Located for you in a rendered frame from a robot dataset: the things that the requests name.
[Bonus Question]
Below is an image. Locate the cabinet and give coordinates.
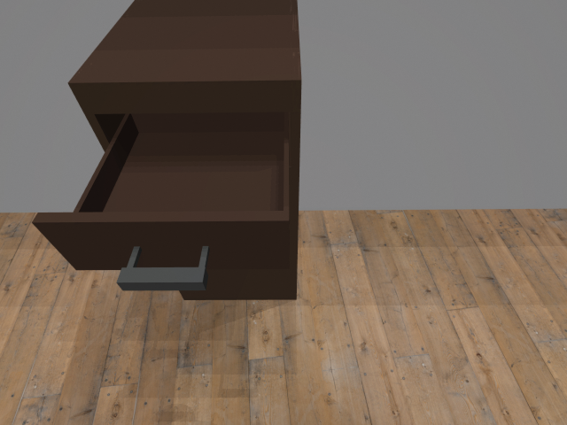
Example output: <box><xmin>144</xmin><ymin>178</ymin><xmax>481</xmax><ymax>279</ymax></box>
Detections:
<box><xmin>68</xmin><ymin>0</ymin><xmax>301</xmax><ymax>300</ymax></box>

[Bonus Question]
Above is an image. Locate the drawer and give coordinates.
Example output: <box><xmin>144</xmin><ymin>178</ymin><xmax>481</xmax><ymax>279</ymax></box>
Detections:
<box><xmin>32</xmin><ymin>112</ymin><xmax>290</xmax><ymax>270</ymax></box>

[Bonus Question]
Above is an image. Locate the handle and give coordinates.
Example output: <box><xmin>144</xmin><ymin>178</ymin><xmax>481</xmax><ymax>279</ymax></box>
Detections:
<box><xmin>117</xmin><ymin>246</ymin><xmax>210</xmax><ymax>290</ymax></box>

